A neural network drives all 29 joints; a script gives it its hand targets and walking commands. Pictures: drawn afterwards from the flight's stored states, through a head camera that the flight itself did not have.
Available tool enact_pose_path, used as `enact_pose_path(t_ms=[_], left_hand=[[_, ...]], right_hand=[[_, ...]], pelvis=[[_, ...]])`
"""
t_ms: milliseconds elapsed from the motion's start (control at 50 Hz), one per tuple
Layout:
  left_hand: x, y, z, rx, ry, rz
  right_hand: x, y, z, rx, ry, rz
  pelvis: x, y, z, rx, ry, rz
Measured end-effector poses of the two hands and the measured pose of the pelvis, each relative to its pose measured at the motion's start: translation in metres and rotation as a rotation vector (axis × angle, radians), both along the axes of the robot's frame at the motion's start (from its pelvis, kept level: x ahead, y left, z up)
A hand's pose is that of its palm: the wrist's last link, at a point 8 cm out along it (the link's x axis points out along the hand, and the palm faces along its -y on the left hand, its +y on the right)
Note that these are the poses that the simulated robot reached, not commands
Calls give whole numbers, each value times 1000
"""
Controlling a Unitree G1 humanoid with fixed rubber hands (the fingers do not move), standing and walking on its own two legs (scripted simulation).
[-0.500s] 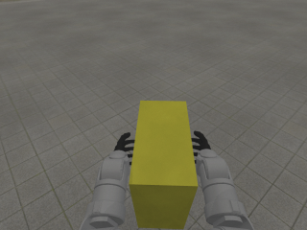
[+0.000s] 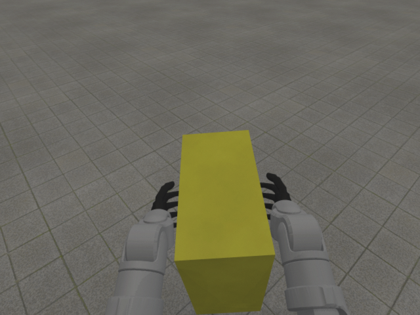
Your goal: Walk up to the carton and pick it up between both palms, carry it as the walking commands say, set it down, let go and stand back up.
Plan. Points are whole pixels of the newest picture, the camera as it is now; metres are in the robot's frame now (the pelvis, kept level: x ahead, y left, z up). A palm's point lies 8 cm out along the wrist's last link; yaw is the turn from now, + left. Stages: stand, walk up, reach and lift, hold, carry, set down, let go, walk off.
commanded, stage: carry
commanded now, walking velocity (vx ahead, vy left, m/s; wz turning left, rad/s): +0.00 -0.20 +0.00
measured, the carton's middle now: (222, 224) +0.33 +0.00 +0.00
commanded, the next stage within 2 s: none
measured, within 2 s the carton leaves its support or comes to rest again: neither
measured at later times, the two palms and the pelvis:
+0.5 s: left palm (191, 213) +0.29 +0.06 +0.10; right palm (321, 214) +0.29 -0.17 +0.10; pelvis -0.01 -0.04 +0.01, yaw +1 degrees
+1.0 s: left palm (249, 226) +0.27 -0.04 +0.09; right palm (382, 231) +0.27 -0.27 +0.09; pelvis -0.03 -0.14 +0.01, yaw +0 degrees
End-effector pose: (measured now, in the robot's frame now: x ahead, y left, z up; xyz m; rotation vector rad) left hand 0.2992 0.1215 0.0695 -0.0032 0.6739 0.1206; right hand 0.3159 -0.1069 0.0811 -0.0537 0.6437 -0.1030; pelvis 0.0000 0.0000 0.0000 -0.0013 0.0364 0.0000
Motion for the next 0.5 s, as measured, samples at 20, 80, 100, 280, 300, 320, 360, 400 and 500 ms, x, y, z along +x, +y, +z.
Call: enact_pose_path(t_ms=[20, 80, 100, 280, 300, 320, 360, 400, 500], left_hand=[[0, -4, 1, 3, 4, -4], [1, -14, 6, 3, 17, -21], [1, -17, 8, 2, 23, -26], [-1, -37, 26, 9, 52, -55], [-2, -41, 28, 12, 51, -55], [-2, -46, 28, 16, 54, -57], [-4, -53, 27, 23, 73, -62], [-7, -58, 27, 30, 93, -63], [-10, -60, 32, 20, 104, -42]], right_hand=[[-1, -4, 1, 7, 3, -5], [-4, -15, 3, 23, 12, -29], [-6, -18, 5, 25, 18, -36], [-16, -39, 21, 39, 43, -67], [-16, -43, 21, 41, 42, -68], [-17, -48, 20, 42, 44, -68], [-20, -55, 18, 41, 64, -69], [-23, -60, 17, 48, 85, -69], [-24, -61, 21, 50, 95, -63]], pelvis=[[1, -3, -1, -3, 6, 0], [2, -8, -2, -8, 22, 5], [2, -9, -1, -6, 26, 6], [3, -21, 3, -9, 38, -32], [3, -25, 2, -13, 37, -36], [3, -29, 2, -15, 35, -35], [2, -35, 3, -10, 37, -22], [0, -40, 5, 1, 40, -7], [-7, -45, 10, 16, 52, 9]])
